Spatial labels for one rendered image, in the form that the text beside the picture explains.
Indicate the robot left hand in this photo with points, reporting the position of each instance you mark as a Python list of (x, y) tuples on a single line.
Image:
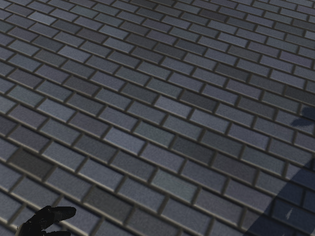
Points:
[(45, 217)]

